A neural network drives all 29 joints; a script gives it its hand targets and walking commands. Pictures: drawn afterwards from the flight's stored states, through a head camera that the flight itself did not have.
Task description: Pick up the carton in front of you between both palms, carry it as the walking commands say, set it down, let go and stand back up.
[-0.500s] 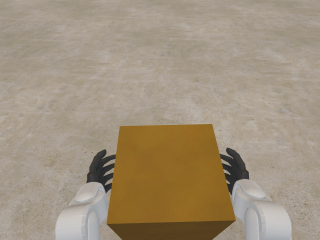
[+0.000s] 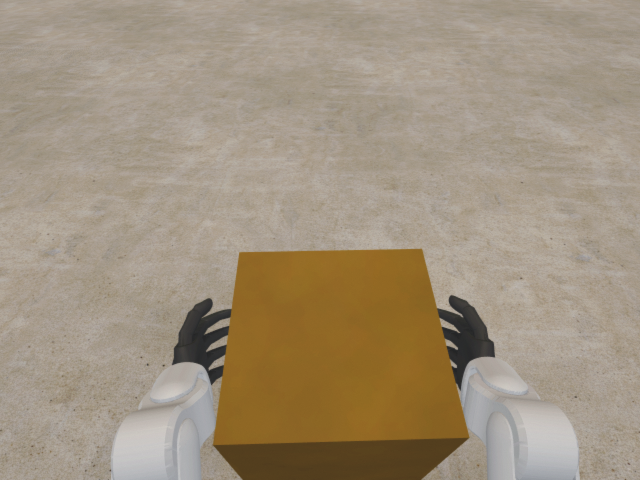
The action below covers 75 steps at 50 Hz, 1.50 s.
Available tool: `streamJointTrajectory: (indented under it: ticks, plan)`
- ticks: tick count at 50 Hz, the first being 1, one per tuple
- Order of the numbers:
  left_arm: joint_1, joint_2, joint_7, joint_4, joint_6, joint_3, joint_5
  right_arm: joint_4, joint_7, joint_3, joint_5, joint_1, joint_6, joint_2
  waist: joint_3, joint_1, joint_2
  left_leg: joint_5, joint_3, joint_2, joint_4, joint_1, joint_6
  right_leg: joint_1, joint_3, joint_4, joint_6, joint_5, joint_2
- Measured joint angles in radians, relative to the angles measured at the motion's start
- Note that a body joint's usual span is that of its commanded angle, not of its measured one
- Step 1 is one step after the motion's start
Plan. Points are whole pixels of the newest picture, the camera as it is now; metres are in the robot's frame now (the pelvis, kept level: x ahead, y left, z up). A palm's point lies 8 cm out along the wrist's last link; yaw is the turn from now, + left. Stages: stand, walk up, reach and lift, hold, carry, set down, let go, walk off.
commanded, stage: carry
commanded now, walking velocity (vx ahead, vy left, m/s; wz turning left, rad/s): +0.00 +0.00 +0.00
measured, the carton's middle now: (332, 377) +0.25 +0.00 +0.03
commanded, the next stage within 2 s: none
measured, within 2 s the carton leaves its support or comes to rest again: neither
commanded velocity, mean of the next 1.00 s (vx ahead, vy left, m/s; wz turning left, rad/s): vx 0.00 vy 0.00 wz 0.00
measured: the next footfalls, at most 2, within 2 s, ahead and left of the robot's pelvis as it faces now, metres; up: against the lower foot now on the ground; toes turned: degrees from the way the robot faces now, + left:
none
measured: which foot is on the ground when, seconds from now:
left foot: down 0.00-1.00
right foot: down 0.00-1.00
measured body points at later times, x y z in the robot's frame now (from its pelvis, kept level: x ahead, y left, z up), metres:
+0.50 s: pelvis +0.04 -0.01 -0.01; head +0.02 -0.02 +0.44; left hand +0.28 +0.14 +0.07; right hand +0.28 -0.16 +0.07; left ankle -0.02 +0.11 -0.74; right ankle +0.00 -0.11 -0.74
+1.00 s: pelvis +0.00 -0.01 +0.00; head -0.03 -0.02 +0.45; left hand +0.25 +0.14 +0.06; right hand +0.24 -0.17 +0.06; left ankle -0.02 +0.11 -0.74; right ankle +0.00 -0.11 -0.74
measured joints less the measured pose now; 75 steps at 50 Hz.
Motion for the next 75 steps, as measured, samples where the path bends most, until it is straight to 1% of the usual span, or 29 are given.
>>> streamJointTrajectory:
  ticks: [3, 7, 11, 13, 20, 24, 30, 39, 42, 46, 54, 57, 58, 62, 64, 69, 72, 75]
  plan:
    - [-0.010, 0.001, 0.000, 0.014, 0.009, 0.009, -0.004, 0.011, -0.004, 0.002, -0.006, -0.013, 0.015, -0.002, -0.027, 0.012, 0.009, -0.034, -0.006, 0.010, 0.020, 0.000, -0.013, 0.008, -0.006, 0.005, 0.000, -0.026, 0.007]
    - [-0.017, 0.002, 0.001, 0.030, 0.020, 0.017, -0.007, 0.025, -0.007, 0.003, -0.010, -0.020, 0.028, -0.002, -0.024, 0.021, 0.009, -0.045, -0.011, 0.009, 0.027, 0.009, -0.024, 0.016, -0.009, 0.018, 0.001, -0.046, 0.005]
    - [-0.019, 0.002, 0.002, 0.025, 0.017, 0.018, -0.011, 0.018, -0.009, 0.005, -0.010, -0.016, 0.022, -0.002, -0.015, 0.023, 0.009, -0.061, -0.008, 0.002, 0.026, 0.011, -0.020, 0.001, -0.005, 0.052, 0.004, -0.073, -0.004]
    - [-0.015, 0.002, 0.002, 0.019, 0.013, 0.017, -0.010, 0.020, -0.009, 0.006, -0.005, -0.012, 0.011, -0.001, -0.007, 0.021, 0.009, -0.060, -0.008, 0.001, 0.033, 0.007, -0.021, -0.004, -0.004, 0.065, 0.006, -0.078, -0.007]
    - [0.012, -0.002, 0.002, -0.015, -0.004, 0.005, -0.014, -0.024, -0.011, 0.008, 0.000, 0.002, 0.015, 0.000, 0.006, 0.011, 0.007, -0.084, -0.013, 0.008, 0.032, 0.018, -0.024, 0.009, -0.008, 0.058, -0.003, -0.096, 0.001]
    - [0.013, -0.002, 0.002, -0.010, 0.001, 0.008, -0.013, -0.015, -0.012, 0.009, -0.001, 0.000, 0.019, 0.000, 0.006, 0.012, -0.005, -0.080, -0.009, 0.002, 0.034, 0.021, -0.024, 0.004, -0.003, 0.076, -0.002, -0.104, -0.006]
    - [0.016, -0.002, 0.002, -0.005, 0.011, 0.010, -0.012, -0.007, -0.013, 0.012, -0.002, 0.006, 0.024, 0.000, 0.001, 0.013, 0.006, -0.078, -0.011, 0.011, 0.041, 0.023, -0.026, 0.013, -0.006, 0.070, -0.007, -0.095, 0.003]
    - [0.011, -0.001, 0.002, -0.006, 0.024, 0.011, -0.007, -0.003, -0.013, 0.011, -0.003, -0.002, 0.035, -0.001, 0.008, 0.015, 0.002, -0.051, -0.010, 0.014, 0.028, 0.022, -0.025, 0.012, -0.005, 0.054, -0.015, -0.066, 0.008]
    - [0.008, -0.001, -0.002, 0.007, 0.020, 0.013, -0.006, 0.005, -0.011, 0.014, -0.011, -0.001, 0.032, -0.001, 0.007, 0.014, 0.000, -0.043, -0.010, 0.015, 0.024, 0.021, -0.024, 0.013, -0.006, 0.047, -0.018, -0.056, 0.010]
    - [-0.006, 0.001, -0.014, 0.062, 0.004, 0.016, 0.011, 0.051, 0.003, 0.010, -0.032, -0.014, 0.025, -0.002, 0.010, 0.011, -0.006, -0.032, -0.013, 0.017, 0.022, 0.014, -0.024, 0.009, -0.009, 0.037, -0.020, -0.042, 0.012]
    - [-0.060, 0.006, -0.047, 0.195, -0.064, 0.027, 0.059, 0.189, 0.035, -0.003, -0.070, -0.060, -0.054, -0.007, 0.033, 0.004, -0.005, -0.009, -0.012, 0.012, 0.016, -0.004, -0.016, -0.007, -0.009, 0.028, -0.020, -0.017, 0.008]
    - [-0.073, 0.007, -0.055, 0.246, -0.110, 0.035, 0.069, 0.241, 0.042, -0.007, -0.079, -0.074, -0.101, -0.008, 0.038, 0.010, -0.009, -0.003, -0.007, 0.009, 0.014, -0.008, -0.015, -0.017, -0.003, 0.036, -0.019, -0.014, 0.005]
    - [-0.079, 0.007, -0.065, 0.266, -0.125, 0.036, 0.071, 0.260, 0.047, -0.011, -0.087, -0.081, -0.115, -0.009, 0.039, 0.011, -0.009, -0.003, -0.007, 0.009, 0.017, -0.010, -0.014, -0.018, -0.003, 0.036, -0.020, -0.013, 0.005]
    - [-0.111, 0.008, -0.083, 0.362, -0.193, 0.044, 0.106, 0.354, 0.066, -0.028, -0.116, -0.121, -0.173, -0.010, 0.050, 0.011, -0.006, -0.001, -0.006, 0.011, 0.024, -0.015, -0.011, -0.020, -0.002, 0.034, -0.020, -0.005, 0.007]
    - [-0.126, 0.008, -0.091, 0.405, -0.226, 0.050, 0.122, 0.399, 0.081, -0.036, -0.127, -0.136, -0.207, -0.010, 0.051, 0.010, -0.009, 0.003, -0.008, 0.009, 0.022, -0.017, -0.010, -0.022, -0.004, 0.034, -0.019, -0.002, 0.005]
    - [-0.178, 0.006, -0.106, 0.530, -0.317, 0.072, 0.165, 0.533, 0.101, -0.064, -0.159, -0.181, -0.313, -0.009, 0.057, 0.012, -0.006, 0.009, -0.009, 0.009, 0.023, -0.028, -0.007, -0.029, -0.004, 0.028, -0.018, 0.008, 0.004]
    - [-0.205, 0.004, -0.109, 0.599, -0.379, 0.094, 0.170, 0.597, 0.102, -0.079, -0.170, -0.204, -0.376, -0.008, 0.067, 0.014, -0.005, 0.010, -0.010, 0.011, 0.029, -0.036, -0.006, -0.032, -0.006, 0.024, -0.018, 0.015, 0.007]
    - [-0.215, 0.002, -0.110, 0.636, -0.434, 0.106, 0.177, 0.643, 0.104, -0.088, -0.175, -0.217, -0.434, -0.007, 0.074, 0.014, -0.007, 0.010, -0.006, 0.010, 0.028, -0.036, -0.005, -0.035, -0.002, 0.025, -0.018, 0.016, 0.006]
